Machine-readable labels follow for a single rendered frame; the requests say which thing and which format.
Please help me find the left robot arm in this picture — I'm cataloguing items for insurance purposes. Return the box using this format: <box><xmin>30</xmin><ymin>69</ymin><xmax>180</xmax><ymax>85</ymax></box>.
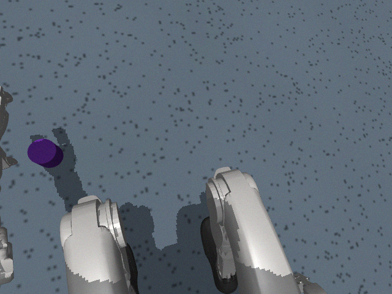
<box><xmin>0</xmin><ymin>147</ymin><xmax>14</xmax><ymax>287</ymax></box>

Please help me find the left robot foot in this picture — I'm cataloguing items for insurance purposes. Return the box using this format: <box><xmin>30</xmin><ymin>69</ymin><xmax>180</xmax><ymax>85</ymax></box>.
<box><xmin>125</xmin><ymin>243</ymin><xmax>139</xmax><ymax>294</ymax></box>

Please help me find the left robot hand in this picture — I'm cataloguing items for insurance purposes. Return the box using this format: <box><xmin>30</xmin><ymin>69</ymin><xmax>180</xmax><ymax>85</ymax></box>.
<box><xmin>0</xmin><ymin>86</ymin><xmax>18</xmax><ymax>169</ymax></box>

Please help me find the right robot foot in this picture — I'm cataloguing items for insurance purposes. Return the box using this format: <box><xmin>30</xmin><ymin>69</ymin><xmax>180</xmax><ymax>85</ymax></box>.
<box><xmin>200</xmin><ymin>217</ymin><xmax>238</xmax><ymax>294</ymax></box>

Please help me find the right robot hand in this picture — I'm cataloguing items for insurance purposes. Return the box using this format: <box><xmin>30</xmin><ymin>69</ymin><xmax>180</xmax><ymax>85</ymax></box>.
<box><xmin>294</xmin><ymin>273</ymin><xmax>327</xmax><ymax>294</ymax></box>

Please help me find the tin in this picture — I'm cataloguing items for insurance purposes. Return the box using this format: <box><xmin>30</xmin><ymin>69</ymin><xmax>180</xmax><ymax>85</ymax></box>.
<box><xmin>28</xmin><ymin>139</ymin><xmax>64</xmax><ymax>168</ymax></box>

